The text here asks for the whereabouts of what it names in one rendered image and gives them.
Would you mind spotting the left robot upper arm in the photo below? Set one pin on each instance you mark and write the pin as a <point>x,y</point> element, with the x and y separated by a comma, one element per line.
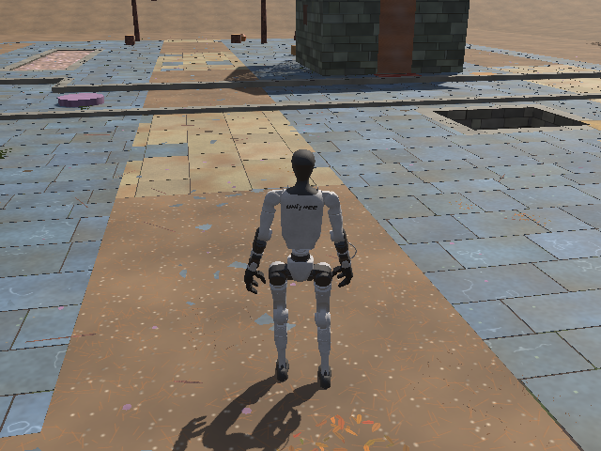
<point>272,199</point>

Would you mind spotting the robot thigh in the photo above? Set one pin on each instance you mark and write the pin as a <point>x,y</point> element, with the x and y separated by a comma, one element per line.
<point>322,276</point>
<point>278,285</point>

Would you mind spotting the right robot hand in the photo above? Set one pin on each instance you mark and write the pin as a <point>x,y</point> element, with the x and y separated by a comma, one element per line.
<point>347,272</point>

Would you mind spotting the robot left thigh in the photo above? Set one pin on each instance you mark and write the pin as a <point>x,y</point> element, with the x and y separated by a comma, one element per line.
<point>278,285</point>

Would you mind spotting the robot right forearm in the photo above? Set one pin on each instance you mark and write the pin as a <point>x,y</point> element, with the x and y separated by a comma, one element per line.
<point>342,252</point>

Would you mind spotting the right robot upper arm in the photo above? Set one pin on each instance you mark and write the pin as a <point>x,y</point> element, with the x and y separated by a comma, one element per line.
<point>331,200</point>

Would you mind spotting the robot right thigh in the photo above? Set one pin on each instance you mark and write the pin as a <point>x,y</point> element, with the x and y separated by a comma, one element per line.
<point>322,276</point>

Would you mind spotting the left robot hand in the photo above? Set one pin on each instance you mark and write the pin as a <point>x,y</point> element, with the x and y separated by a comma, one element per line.
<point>249,280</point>

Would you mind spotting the robot left forearm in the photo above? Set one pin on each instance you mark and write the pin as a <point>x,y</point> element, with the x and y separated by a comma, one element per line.
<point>256,253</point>

